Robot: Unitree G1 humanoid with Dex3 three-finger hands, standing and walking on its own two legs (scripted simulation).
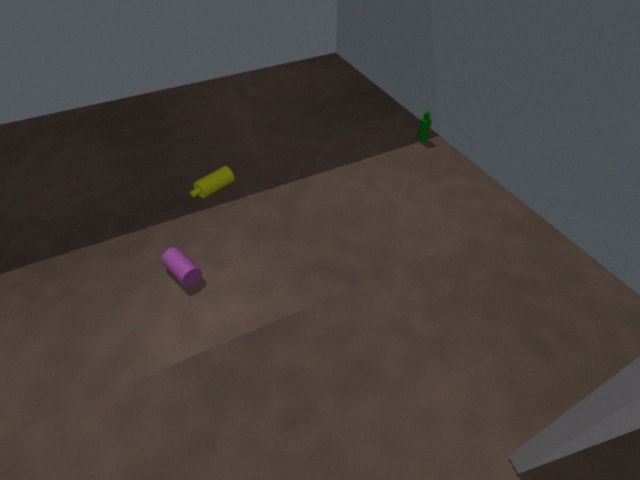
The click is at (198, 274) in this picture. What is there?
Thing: lying can
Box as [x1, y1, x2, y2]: [161, 247, 201, 286]
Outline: 166,250 161,257 162,263 183,285 190,286 194,284 201,276 200,269 178,248 172,247
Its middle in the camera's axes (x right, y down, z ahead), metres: -0.53 +0.09 +1.54
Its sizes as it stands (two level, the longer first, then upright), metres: 0.149 0.086 0.086
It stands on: the floor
